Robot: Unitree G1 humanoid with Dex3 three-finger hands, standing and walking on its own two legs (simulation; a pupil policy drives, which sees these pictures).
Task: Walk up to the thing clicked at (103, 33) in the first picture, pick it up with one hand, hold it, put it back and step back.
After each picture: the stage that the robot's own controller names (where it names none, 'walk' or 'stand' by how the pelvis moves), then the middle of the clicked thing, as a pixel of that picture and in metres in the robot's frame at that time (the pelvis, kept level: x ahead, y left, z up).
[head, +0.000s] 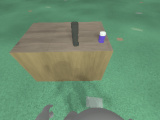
stand; (102, 37) +0.87 -0.08 -0.02
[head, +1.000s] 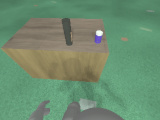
rise first; (98, 37) +0.78 -0.01 +0.01
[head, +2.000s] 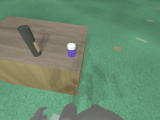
rise first; (71, 50) +0.53 +0.20 +0.01
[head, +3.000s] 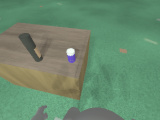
stand; (71, 55) +0.50 +0.20 +0.00
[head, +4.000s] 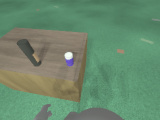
stand; (69, 59) +0.48 +0.21 -0.02
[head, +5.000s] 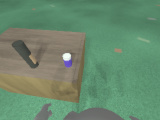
stand; (67, 60) +0.46 +0.22 -0.02
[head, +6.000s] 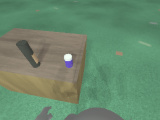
stand; (68, 61) +0.47 +0.21 -0.02
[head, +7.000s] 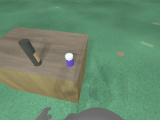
stand; (69, 60) +0.48 +0.21 -0.02
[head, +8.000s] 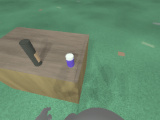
stand; (70, 60) +0.48 +0.20 -0.02
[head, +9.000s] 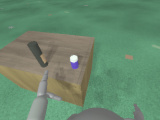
rise first; (74, 62) +0.47 +0.20 -0.02
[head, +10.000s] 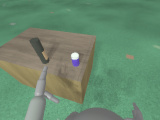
go down; (75, 59) +0.49 +0.19 -0.02
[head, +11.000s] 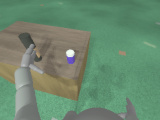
go down; (70, 57) +0.50 +0.18 -0.01
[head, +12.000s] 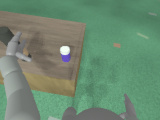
go down; (65, 54) +0.47 +0.18 +0.02
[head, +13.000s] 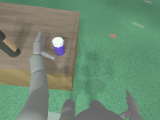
close in; (59, 46) +0.49 +0.20 +0.05
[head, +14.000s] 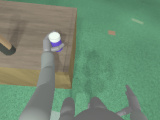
close; (56, 42) +0.51 +0.20 +0.07
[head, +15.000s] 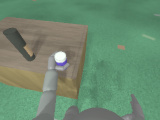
lift; (61, 61) +0.37 +0.20 +0.09
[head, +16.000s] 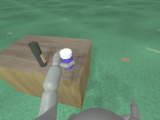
hold; (67, 59) +0.33 +0.17 +0.19
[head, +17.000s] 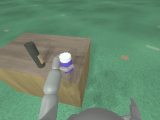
hold; (66, 63) +0.33 +0.17 +0.16
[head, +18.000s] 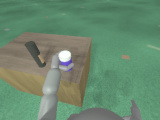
hold; (66, 61) +0.32 +0.17 +0.17
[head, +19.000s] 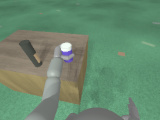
crouch; (67, 52) +0.41 +0.17 +0.16
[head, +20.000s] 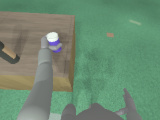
lower; (54, 42) +0.51 +0.20 +0.08
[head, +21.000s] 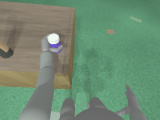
lower; (55, 44) +0.50 +0.20 +0.06
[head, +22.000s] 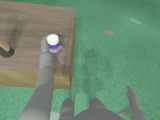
lower; (54, 44) +0.50 +0.20 +0.06
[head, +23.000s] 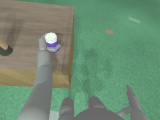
lower; (52, 43) +0.51 +0.21 +0.06
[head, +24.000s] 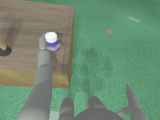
rest; (53, 42) +0.51 +0.20 +0.06
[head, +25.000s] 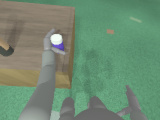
withdraw; (58, 44) +0.50 +0.18 +0.06
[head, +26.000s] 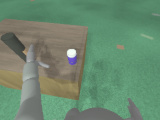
sink last; (72, 57) +0.46 +0.16 +0.03
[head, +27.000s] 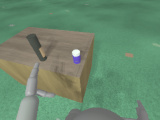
stand; (76, 56) +0.51 +0.18 +0.02
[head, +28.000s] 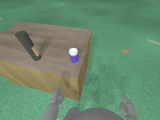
stand; (73, 55) +0.49 +0.17 +0.02
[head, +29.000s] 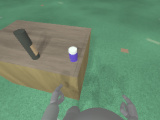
stand; (73, 54) +0.49 +0.18 +0.03
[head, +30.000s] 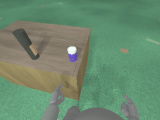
stand; (72, 54) +0.49 +0.18 +0.04
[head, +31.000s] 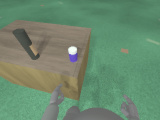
stand; (73, 54) +0.49 +0.18 +0.04
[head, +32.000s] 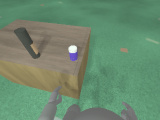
stand; (73, 53) +0.50 +0.17 +0.04
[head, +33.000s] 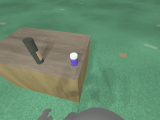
walk; (74, 59) +0.50 +0.18 -0.02
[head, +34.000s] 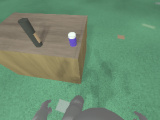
walk; (72, 39) +0.64 +0.21 +0.01
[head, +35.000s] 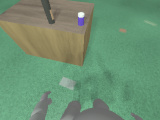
walk; (81, 19) +0.93 +0.17 +0.00
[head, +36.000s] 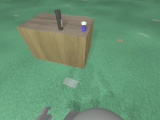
stand; (83, 26) +1.11 +0.18 -0.01
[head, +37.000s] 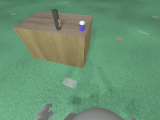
stand; (82, 26) +1.09 +0.18 -0.02
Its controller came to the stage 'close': yes
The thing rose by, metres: 0.21
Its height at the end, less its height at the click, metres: +0.00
